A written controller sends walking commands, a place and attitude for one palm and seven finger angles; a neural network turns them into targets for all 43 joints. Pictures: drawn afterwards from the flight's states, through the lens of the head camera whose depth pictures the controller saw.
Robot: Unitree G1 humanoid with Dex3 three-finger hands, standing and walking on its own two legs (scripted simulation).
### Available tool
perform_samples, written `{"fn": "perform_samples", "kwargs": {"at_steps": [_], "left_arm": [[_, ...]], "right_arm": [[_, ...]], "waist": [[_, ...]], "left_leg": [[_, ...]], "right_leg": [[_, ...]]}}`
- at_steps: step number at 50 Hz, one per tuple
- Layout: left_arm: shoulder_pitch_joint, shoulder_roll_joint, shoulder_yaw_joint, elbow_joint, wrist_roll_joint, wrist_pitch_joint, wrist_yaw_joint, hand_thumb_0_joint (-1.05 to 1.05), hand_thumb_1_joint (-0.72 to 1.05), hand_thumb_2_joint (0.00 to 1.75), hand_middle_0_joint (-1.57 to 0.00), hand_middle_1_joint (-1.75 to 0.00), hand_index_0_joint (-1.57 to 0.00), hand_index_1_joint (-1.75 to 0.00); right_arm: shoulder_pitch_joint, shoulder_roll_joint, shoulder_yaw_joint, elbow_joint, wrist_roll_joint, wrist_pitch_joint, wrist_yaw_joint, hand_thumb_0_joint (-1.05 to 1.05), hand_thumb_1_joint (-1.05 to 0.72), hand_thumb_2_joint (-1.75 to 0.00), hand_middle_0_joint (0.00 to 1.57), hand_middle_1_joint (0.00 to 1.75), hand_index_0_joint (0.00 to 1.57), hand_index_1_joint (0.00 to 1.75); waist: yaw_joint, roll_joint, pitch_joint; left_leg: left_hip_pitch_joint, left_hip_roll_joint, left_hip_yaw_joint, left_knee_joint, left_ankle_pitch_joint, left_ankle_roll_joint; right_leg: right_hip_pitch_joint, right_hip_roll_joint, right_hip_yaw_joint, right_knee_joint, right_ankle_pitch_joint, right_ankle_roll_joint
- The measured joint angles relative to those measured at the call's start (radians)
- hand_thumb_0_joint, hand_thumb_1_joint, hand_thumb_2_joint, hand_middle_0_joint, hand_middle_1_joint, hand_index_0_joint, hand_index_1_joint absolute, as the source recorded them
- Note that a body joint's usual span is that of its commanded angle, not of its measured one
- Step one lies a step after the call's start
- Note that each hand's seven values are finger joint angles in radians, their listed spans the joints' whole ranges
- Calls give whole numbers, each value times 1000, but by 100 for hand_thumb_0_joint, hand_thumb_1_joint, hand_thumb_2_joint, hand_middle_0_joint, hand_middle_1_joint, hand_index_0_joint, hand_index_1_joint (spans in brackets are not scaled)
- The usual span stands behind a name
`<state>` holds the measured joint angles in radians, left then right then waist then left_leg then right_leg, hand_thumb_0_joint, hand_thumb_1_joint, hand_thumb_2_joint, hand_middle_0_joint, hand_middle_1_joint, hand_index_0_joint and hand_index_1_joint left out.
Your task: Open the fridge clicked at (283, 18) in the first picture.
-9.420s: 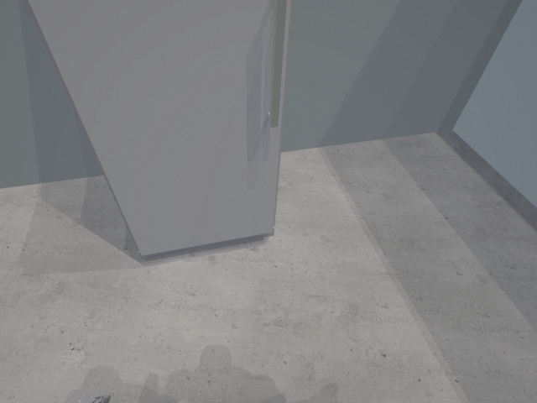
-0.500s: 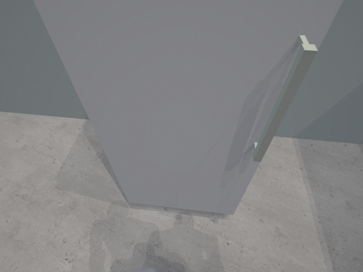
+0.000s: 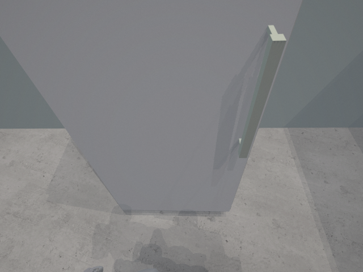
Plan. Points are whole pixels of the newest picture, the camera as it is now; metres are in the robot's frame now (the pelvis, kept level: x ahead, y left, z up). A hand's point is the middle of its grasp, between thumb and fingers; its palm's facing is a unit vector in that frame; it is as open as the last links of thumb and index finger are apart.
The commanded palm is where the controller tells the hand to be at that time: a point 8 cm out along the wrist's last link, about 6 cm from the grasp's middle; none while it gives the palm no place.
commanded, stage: come to a stop and stand still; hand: right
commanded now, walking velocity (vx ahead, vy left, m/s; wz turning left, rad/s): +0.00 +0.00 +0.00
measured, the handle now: (253, 105) +0.46 -0.15 +0.11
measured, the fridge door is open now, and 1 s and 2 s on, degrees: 0 0 0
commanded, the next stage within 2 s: look again from close up in 1.14 s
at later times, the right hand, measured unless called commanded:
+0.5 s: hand out of the picture +0.01 -0.23 -0.15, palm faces -0.04 +0.96 -0.28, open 7.4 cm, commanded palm none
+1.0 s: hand out of the picture +0.03 -0.18 -0.15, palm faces -0.07 +0.97 -0.24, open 7.3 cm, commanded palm none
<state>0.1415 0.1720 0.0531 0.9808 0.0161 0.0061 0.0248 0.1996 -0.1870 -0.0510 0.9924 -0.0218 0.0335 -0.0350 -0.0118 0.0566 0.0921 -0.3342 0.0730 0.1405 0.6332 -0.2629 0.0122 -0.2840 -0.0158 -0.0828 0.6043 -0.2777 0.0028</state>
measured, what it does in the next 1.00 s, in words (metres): stands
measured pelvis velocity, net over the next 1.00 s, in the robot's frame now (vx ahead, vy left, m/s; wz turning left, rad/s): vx -0.01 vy -0.01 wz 0.06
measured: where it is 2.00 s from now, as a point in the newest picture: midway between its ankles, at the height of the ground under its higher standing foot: outside the picture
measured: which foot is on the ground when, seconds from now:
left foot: down 0.00-1.00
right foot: down 0.00-1.00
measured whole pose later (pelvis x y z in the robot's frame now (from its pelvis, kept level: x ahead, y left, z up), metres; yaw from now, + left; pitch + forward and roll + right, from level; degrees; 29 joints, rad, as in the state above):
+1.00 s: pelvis -0.01 -0.01 +0.01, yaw +4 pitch -2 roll -1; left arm 0.31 0.17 0.02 1.08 0.01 -0.01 0.01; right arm 0.29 -0.16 0.01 1.03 -0.02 0.00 -0.04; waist 0.03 -0.03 0.02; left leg -0.27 0.03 0.05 0.49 -0.19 0.01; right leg -0.22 -0.01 -0.15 0.46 -0.21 -0.04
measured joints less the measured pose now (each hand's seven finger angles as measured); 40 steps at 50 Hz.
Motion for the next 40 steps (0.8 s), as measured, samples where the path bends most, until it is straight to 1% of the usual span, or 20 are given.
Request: {"fn": "perform_samples", "kwargs": {"at_steps": [2,5,7,8,10,11,15,18,21,27,33,40], "left_arm": [[17,-2,-1,-34,11,12,-6,0,92,90,-20,-29,-20,-30],[46,19,3,-82,15,27,-8,0,92,90,-20,-29,-20,-30],[59,28,1,-104,15,28,-7,0,91,90,-20,-29,-20,-30],[62,30,-2,-112,14,26,-7,0,91,90,-20,-29,-20,-30],[64,31,-7,-116,9,18,-8,0,91,90,-20,-29,-20,-30],[68,28,-11,-116,8,14,-9,0,91,90,-20,-29,-20,-30],[92,12,-26,-108,7,2,-14,0,91,90,-20,-30,-20,-30],[110,16,-19,-93,4,-3,-9,0,92,90,-21,-30,-20,-30],[125,31,-17,-67,6,-3,-9,0,93,90,-21,-30,-20,-30],[156,39,-17,-11,5,-3,-12,0,92,90,-20,-30,-20,-30],[171,34,-20,33,2,-6,-13,0,91,90,-20,-30,-20,-30],[174,14,-26,67,-1,-9,-14,0,91,90,-20,-29,-20,-30]], "right_arm": [[34,-7,12,-10,1,13,2,0,-92,-89,20,30,20,30],[100,5,31,-23,-7,24,8,1,-92,-89,20,30,20,30],[137,7,36,-31,-13,18,11,1,-91,-89,20,30,20,30],[150,6,36,-34,-15,13,11,1,-91,-89,20,30,20,30],[161,7,37,-35,-16,5,8,1,-91,-89,20,30,20,30],[165,5,38,-36,-15,2,6,1,-91,-89,20,30,20,30],[171,-5,39,-41,-9,0,3,1,-91,-89,20,30,20,30],[170,-2,40,-41,-7,-2,2,1,-91,-89,20,30,20,30],[165,4,43,-37,-5,-6,2,1,-91,-89,20,30,20,30],[144,17,51,-23,-2,-14,2,1,-91,-89,20,30,20,30],[116,35,61,-6,1,-22,2,1,-91,-89,20,30,20,30],[98,31,61,14,3,-29,-2,1,-92,-89,20,30,20,30]], "waist": [[-5,6,-20],[-2,-39,-79],[-1,-62,-108],[-5,-67,-115],[-8,-88,-110],[-8,-94,-108],[-5,-101,-99],[0,-108,-92],[6,-112,-87],[19,-100,-81],[32,-91,-77],[40,-86,-75]], "left_leg": [[-4,-4,-30,21,-55,4],[-10,-14,-60,51,-86,15],[3,-12,-76,40,-69,14],[6,-11,-89,26,-46,4],[6,-9,-99,23,-28,-27],[8,-7,-101,16,-24,-34],[8,0,-111,-12,-6,-26],[11,5,-117,-33,9,-26],[17,7,-122,-51,23,-34],[29,4,-122,-72,36,-43],[40,-7,-114,-94,49,-33],[49,-26,-103,-116,59,-15]], "right_leg": [[-2,6,-18,27,-23,-37],[-6,5,-40,44,-50,-66],[-13,16,-57,51,-58,-76],[-16,22,-67,54,-60,-80],[-14,24,-75,52,-57,-87],[-10,27,-77,42,-51,-90],[1,39,-87,-6,-21,-97],[12,47,-93,-40,0,-100],[23,51,-97,-67,15,-100],[42,51,-97,-102,36,-90],[54,41,-91,-127,53,-75],[58,23,-82,-141,65,-56]]}}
